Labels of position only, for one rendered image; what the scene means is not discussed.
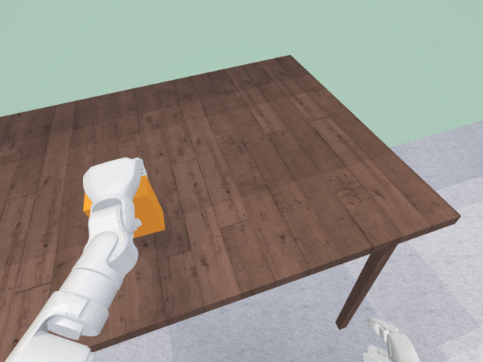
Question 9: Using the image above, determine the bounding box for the robot left upper arm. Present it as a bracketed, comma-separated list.
[15, 330, 95, 362]

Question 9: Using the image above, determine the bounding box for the sponge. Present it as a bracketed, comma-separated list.
[83, 175, 165, 238]

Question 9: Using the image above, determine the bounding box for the table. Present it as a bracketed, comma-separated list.
[0, 55, 461, 362]

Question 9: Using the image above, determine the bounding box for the left robot forearm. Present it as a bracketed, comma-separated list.
[5, 194, 138, 362]

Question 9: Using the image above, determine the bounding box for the robot right hand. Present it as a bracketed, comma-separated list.
[363, 318, 420, 362]

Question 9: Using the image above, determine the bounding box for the robot left hand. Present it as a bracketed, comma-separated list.
[83, 158, 148, 231]

